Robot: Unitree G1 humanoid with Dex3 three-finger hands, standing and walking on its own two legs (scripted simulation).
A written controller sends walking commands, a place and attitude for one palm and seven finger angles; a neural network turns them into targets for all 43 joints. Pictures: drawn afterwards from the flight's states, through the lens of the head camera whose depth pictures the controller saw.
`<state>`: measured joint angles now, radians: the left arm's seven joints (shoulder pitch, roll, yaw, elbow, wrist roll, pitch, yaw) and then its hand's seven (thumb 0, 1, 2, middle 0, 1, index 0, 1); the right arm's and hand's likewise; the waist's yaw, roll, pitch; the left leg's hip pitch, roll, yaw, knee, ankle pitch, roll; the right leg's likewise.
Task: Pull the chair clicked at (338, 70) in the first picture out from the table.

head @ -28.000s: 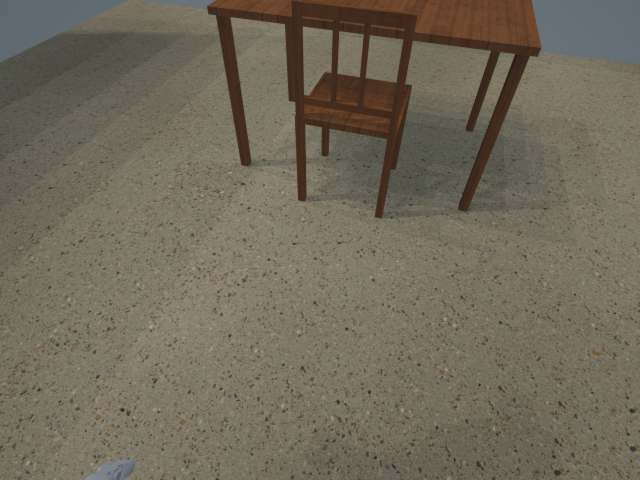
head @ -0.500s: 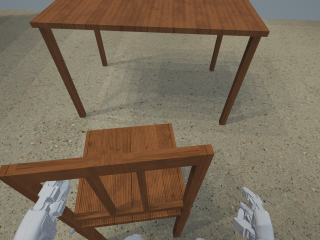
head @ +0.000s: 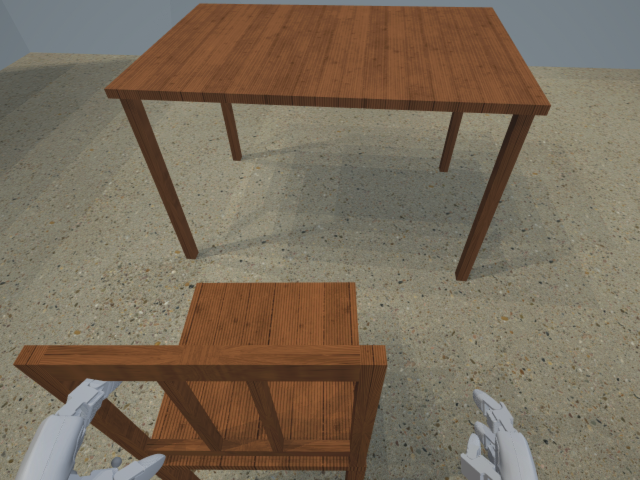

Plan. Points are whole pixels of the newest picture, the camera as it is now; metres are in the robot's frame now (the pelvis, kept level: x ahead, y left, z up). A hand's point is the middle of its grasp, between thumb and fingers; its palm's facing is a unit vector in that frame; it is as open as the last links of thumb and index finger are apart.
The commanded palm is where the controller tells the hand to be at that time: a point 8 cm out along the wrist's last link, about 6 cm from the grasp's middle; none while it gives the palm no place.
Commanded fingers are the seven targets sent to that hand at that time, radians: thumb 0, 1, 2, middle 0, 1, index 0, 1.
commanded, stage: draw the hand back to the body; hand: left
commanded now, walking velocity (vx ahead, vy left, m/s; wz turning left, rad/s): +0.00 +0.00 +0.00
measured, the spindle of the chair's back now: (196, 415) +0.22 +0.21 -0.09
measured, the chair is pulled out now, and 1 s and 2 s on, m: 0.66 0.65 0.65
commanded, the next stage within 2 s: step back with the hand held close in 0.60 s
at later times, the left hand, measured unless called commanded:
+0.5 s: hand (114, 453) +0.13 +0.24 +0.04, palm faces +0.21 -0.83 -0.52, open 6.7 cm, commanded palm +0.14 +0.29 +0.19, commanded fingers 0.00 0.90 0.90 -0.20 -0.30 -0.20 -0.30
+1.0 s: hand (110, 462) +0.12 +0.24 +0.04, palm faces +0.07 -0.85 -0.52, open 6.7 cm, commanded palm +0.09 +0.28 +0.19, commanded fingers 0.00 0.90 0.90 -0.20 -0.30 -0.20 -0.30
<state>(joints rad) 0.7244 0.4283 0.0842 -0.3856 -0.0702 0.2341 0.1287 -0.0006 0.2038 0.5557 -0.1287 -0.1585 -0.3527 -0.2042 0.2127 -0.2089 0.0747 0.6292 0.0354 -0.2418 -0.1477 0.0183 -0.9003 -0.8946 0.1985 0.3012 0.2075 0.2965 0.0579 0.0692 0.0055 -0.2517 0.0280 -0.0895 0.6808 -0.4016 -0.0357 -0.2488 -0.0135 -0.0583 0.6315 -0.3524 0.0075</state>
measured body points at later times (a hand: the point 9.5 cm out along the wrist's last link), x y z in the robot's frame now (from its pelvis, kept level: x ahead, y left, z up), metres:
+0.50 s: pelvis +0.02 -0.02 +0.01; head +0.03 -0.04 +0.45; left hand +0.12 +0.28 +0.07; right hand +0.22 -0.22 -0.09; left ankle -0.02 +0.14 -0.72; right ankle -0.01 -0.13 -0.72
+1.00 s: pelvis -0.05 -0.02 +0.01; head +0.04 -0.02 +0.45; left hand +0.11 +0.28 +0.07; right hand +0.16 -0.25 -0.08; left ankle -0.02 +0.14 -0.72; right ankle -0.01 -0.13 -0.72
